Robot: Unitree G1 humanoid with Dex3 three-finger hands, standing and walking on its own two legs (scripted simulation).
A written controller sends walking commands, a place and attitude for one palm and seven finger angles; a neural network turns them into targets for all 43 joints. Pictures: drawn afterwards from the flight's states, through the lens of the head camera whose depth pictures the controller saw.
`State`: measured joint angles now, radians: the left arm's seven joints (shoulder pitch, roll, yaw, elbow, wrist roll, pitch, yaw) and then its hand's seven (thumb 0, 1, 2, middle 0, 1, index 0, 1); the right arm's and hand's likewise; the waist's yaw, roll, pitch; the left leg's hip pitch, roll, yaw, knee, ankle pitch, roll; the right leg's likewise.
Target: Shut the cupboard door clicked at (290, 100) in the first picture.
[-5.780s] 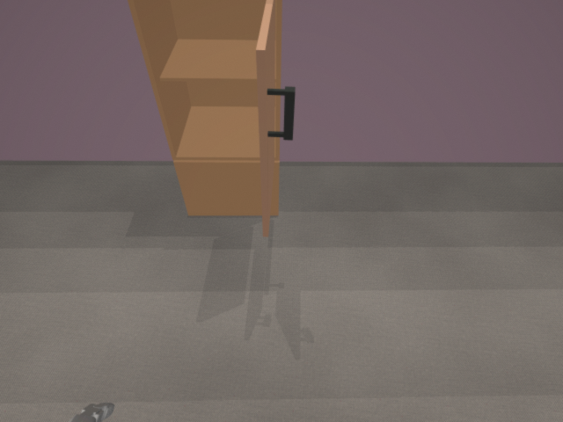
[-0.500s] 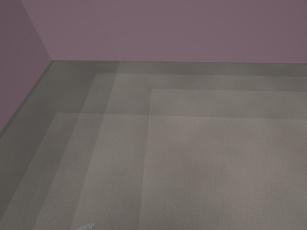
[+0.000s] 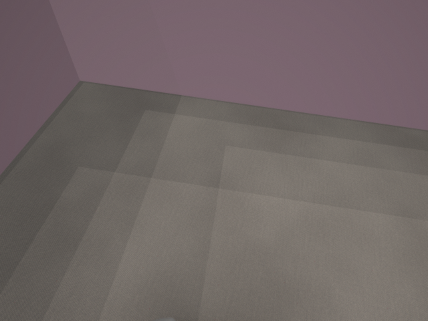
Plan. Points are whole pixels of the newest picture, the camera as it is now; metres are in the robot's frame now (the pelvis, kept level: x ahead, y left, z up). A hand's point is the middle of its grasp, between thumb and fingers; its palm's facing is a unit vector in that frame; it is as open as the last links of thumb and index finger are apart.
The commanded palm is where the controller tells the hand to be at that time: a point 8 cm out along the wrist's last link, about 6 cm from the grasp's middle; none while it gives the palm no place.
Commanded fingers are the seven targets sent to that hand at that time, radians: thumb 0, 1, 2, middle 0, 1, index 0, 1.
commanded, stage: walk to a spot facing it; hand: left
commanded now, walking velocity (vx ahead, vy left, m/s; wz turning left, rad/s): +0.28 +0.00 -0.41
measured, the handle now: out of the picture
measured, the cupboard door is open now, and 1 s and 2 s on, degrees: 87 87 87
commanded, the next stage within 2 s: none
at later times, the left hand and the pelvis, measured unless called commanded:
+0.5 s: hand (160, 266) +0.25 +0.14 -0.14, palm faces +0.13 -0.97 -0.20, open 7.4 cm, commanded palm none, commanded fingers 0.00 0.90 0.90 -0.20 -0.30 -0.20 -0.30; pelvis +0.14 -0.04 +0.00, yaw +9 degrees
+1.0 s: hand out of the picture +0.11 +0.25 -0.16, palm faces +0.46 -0.85 -0.25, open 7.4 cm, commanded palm none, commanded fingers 0.00 0.90 0.90 -0.20 -0.30 -0.20 -0.30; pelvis +0.14 +0.02 +0.01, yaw +26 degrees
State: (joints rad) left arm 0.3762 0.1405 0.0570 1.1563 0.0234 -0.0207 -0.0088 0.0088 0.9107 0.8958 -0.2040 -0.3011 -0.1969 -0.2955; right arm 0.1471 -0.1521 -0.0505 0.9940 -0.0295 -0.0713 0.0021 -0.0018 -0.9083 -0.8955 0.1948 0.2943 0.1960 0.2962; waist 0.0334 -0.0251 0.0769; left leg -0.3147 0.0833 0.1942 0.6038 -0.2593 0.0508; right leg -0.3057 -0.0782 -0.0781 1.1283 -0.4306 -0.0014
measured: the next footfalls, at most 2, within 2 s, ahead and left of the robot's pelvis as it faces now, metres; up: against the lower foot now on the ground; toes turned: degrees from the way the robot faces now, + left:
right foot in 0.34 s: +0.23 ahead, -0.14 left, +0.00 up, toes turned -6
left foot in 0.76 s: +0.17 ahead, +0.12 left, +0.00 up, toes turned +27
